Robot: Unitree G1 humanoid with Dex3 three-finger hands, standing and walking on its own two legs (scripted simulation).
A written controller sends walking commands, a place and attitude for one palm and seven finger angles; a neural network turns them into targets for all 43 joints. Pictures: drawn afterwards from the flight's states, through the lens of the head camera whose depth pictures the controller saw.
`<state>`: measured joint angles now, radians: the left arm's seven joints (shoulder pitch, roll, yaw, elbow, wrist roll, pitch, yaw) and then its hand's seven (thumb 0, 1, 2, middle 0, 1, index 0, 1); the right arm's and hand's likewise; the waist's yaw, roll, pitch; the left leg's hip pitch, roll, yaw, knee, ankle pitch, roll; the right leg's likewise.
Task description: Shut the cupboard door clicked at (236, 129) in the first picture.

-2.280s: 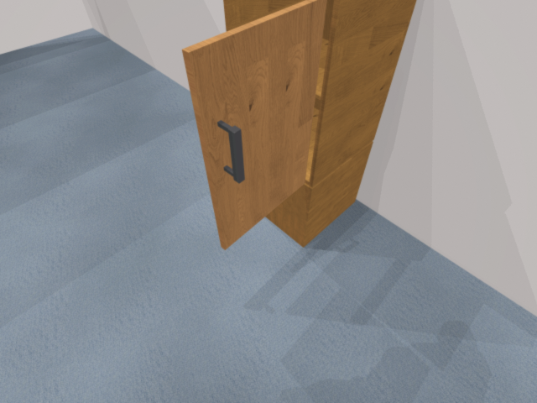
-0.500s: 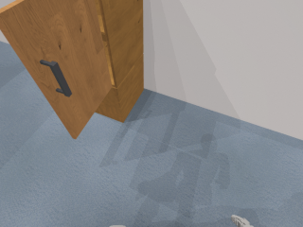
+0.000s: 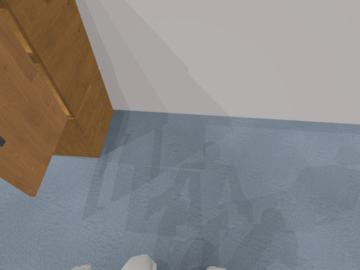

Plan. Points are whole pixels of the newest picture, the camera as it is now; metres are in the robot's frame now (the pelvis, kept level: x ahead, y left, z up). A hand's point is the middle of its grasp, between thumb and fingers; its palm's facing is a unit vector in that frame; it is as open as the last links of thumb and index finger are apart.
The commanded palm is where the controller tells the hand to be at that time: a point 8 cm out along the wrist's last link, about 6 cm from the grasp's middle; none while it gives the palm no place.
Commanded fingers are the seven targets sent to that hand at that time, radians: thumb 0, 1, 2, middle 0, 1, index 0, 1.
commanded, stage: walk around to get in front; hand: left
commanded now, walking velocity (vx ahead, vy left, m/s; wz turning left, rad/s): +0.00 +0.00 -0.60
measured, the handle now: out of the picture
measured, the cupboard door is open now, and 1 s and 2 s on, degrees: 93 93 93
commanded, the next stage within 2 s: none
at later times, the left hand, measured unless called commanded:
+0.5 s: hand (128, 259) +0.16 +0.14 -0.16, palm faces -0.29 -0.92 -0.27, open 7.3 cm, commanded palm none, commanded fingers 0.00 0.90 0.90 -0.20 -0.30 -0.20 -0.30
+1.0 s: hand (160, 237) +0.21 +0.07 -0.16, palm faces -0.57 -0.78 -0.25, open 7.4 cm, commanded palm none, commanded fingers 0.00 0.90 0.90 -0.20 -0.30 -0.20 -0.30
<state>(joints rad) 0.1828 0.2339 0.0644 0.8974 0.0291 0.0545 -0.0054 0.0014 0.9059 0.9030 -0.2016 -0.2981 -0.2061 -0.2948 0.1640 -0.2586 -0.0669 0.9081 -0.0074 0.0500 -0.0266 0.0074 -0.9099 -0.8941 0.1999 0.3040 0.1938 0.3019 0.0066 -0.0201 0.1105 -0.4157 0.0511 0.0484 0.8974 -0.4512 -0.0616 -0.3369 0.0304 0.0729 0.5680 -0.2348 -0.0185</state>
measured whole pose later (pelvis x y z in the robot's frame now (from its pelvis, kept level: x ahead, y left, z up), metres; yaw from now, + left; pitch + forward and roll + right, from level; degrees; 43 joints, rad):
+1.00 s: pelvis +0.00 -0.05 -0.01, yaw -37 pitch +0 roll +0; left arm 0.15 0.26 0.07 0.88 0.02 0.04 -0.04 0.00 0.91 0.90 -0.20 -0.30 -0.20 -0.29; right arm 0.25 -0.24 -0.05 0.91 -0.02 0.03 -0.02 0.00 -0.90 -0.89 0.21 0.30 0.20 0.30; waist 0.00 0.01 0.08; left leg -0.29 0.18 0.18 0.69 -0.41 -0.07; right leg -0.30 -0.02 -0.06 0.59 -0.28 -0.01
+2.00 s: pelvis +0.05 -0.14 +0.00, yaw -73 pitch +1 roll -1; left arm 0.25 0.25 0.09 0.99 0.03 0.03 -0.06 0.01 0.91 0.90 -0.20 -0.30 -0.20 -0.29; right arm 0.25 -0.20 -0.02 0.88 -0.04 -0.07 -0.01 0.00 -0.91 -0.89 0.20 0.30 0.20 0.30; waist 0.01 -0.05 0.05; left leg -0.27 0.10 0.14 0.55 -0.28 -0.01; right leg -0.48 -0.01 0.00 1.15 -0.38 -0.01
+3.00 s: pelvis +0.05 -0.55 +0.01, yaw -91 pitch +0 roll +1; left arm 0.23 0.18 0.07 1.04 0.03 -0.01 -0.03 0.01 0.93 0.90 -0.20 -0.30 -0.20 -0.29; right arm 0.32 -0.17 -0.05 1.07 -0.03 -0.05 -0.01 0.00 -0.93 -0.89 0.20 0.30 0.20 0.30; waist 0.00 -0.01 0.05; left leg -0.13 0.08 0.19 0.40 -0.26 -0.02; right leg -0.48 -0.10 -0.08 0.75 -0.22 0.00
